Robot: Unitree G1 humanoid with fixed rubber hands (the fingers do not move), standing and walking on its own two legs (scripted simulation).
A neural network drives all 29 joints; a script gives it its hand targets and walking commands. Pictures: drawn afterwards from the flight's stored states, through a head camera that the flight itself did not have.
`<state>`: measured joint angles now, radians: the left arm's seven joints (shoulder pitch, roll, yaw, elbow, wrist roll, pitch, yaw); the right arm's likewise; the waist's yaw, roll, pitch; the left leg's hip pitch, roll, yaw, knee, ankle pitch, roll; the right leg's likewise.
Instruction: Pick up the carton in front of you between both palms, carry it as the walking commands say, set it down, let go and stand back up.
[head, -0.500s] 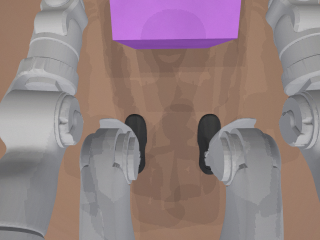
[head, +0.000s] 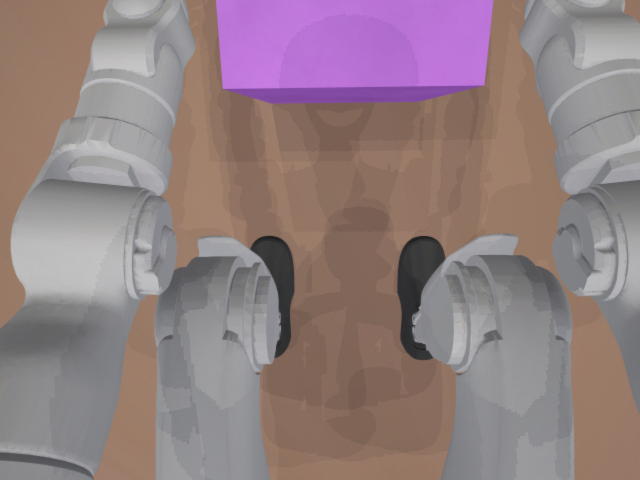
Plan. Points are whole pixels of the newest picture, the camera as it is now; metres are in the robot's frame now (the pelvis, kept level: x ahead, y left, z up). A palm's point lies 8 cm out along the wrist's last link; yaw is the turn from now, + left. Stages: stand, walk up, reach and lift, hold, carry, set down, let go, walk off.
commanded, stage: reach and lift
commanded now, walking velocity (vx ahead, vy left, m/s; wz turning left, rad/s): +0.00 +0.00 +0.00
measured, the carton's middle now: out of the picture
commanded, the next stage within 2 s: none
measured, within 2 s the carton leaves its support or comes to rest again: leaves its support in 0.46 s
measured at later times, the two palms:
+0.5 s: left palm out of the picture +0.56 +0.15 -0.15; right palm out of the picture +0.56 -0.15 -0.15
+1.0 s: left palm out of the picture +0.50 +0.15 +0.05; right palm out of the picture +0.50 -0.15 +0.05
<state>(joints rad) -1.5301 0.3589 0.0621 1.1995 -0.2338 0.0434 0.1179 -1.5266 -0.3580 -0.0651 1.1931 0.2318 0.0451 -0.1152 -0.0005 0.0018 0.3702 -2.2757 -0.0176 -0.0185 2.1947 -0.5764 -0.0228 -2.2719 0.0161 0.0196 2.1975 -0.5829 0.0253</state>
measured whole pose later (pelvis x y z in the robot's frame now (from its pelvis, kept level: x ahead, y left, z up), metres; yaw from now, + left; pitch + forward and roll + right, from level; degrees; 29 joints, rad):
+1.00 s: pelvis -0.01 +0.00 +0.11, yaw +0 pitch +43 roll +0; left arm -1.15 0.03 0.51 0.72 0.25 0.40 0.03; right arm -1.15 -0.02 -0.51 0.72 -0.24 0.40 -0.04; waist 0.00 0.00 -0.12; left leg -2.08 -0.05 -0.05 1.79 -0.46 -0.04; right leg -2.08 0.05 0.04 1.80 -0.47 0.04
